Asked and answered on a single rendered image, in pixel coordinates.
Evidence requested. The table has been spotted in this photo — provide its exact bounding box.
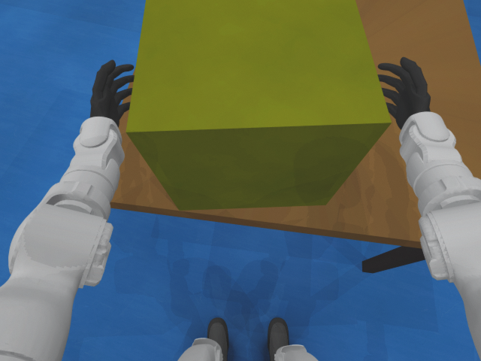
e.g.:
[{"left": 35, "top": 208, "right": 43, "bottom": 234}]
[{"left": 110, "top": 0, "right": 481, "bottom": 273}]

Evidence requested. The robot right forearm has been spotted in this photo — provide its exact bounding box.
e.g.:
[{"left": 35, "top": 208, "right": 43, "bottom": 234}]
[{"left": 399, "top": 111, "right": 481, "bottom": 217}]

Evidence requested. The robot right upper arm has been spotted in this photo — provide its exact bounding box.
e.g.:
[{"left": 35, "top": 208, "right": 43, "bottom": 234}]
[{"left": 419, "top": 202, "right": 481, "bottom": 361}]

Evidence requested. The robot left hand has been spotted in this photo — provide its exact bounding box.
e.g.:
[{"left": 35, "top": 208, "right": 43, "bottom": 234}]
[{"left": 90, "top": 60, "right": 135, "bottom": 128}]

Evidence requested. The robot left forearm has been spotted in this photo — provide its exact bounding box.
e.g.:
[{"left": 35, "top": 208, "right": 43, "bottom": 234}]
[{"left": 8, "top": 117, "right": 125, "bottom": 274}]

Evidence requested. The right robot shin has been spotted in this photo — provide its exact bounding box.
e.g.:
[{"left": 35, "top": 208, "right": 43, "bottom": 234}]
[{"left": 274, "top": 344, "right": 307, "bottom": 361}]

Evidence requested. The robot right hand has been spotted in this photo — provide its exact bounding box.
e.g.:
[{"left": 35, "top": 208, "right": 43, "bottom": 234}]
[{"left": 378, "top": 57, "right": 431, "bottom": 129}]

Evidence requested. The robot left upper arm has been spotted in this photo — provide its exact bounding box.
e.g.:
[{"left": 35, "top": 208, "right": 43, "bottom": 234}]
[{"left": 0, "top": 204, "right": 113, "bottom": 361}]

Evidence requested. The robot right foot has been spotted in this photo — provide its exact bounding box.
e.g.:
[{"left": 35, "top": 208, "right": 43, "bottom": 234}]
[{"left": 268, "top": 317, "right": 289, "bottom": 361}]

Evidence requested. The carton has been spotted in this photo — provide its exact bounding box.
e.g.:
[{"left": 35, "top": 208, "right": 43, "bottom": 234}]
[{"left": 126, "top": 0, "right": 392, "bottom": 211}]

